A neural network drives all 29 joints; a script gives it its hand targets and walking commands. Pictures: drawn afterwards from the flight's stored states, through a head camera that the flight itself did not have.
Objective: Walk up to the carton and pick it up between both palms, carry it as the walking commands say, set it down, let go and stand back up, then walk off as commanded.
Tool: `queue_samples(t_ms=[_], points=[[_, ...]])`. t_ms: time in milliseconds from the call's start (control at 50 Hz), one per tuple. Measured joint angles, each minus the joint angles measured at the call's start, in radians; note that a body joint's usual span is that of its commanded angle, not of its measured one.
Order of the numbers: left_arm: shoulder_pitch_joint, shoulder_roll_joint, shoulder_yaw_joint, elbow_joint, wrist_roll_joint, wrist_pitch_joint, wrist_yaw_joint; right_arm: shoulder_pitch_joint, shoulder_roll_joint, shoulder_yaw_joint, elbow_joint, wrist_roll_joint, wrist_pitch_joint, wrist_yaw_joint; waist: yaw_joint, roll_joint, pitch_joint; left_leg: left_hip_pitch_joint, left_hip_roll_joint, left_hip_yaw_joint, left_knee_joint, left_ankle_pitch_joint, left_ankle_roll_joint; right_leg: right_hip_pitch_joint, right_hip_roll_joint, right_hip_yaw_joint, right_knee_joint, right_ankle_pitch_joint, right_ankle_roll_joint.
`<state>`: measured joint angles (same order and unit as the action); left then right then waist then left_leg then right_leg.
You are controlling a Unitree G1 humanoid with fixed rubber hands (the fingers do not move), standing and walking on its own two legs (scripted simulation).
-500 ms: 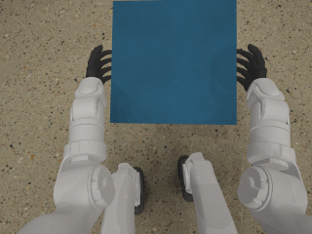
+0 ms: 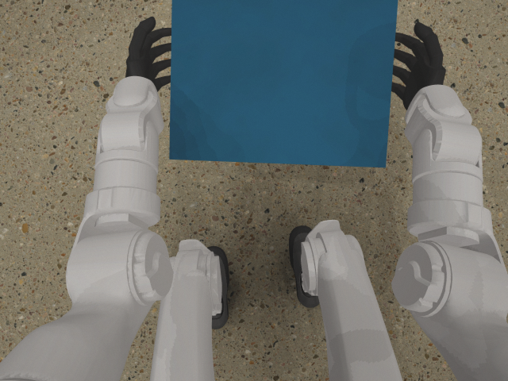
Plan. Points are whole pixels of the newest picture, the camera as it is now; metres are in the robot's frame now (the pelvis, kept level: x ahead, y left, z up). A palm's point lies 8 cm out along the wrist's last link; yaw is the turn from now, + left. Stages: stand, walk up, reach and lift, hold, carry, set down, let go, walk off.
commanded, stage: set down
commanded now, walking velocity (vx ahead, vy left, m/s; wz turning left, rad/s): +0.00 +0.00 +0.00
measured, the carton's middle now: (277, 74) +0.55 -0.08 -0.19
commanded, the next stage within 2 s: none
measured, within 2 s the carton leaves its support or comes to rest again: rests again in 1.62 s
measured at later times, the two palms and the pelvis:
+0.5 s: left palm (166, 82) +0.56 +0.10 -0.19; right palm (394, 94) +0.49 -0.26 -0.19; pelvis +0.00 +0.00 -0.06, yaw +0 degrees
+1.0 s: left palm (179, 88) +0.58 +0.10 -0.27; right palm (375, 99) +0.51 -0.27 -0.27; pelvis +0.00 +0.00 -0.11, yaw +0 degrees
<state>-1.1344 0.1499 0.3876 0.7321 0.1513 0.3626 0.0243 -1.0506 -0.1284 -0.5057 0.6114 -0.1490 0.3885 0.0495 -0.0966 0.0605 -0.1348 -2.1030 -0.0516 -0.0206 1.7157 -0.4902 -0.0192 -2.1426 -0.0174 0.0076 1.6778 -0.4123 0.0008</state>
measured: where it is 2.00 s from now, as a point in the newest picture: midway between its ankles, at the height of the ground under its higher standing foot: (261, 290)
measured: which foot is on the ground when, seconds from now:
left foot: down 0.00-1.00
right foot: down 0.00-1.00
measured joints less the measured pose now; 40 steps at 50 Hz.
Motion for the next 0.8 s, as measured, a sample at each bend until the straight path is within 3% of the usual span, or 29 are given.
queue_samples(t_ms=[440,800], points=[[-0.166,0.068,-0.058,0.084,-0.048,-0.025,0.034,-0.133,-0.076,0.034,0.072,0.058,-0.027,-0.035,-0.009,-0.009,0.154,-0.124,-0.006,0.006,0.204,-0.046,-0.002,-0.128,0.003,0.006,0.2,-0.038,0.003],[-0.279,0.135,-0.151,0.18,-0.145,-0.079,0.084,-0.229,-0.153,0.115,0.165,0.151,-0.077,-0.069,-0.018,-0.01,0.296,-0.184,-0.011,0.014,0.36,-0.091,-0.002,-0.194,0.004,0.014,0.356,-0.077,0.008]])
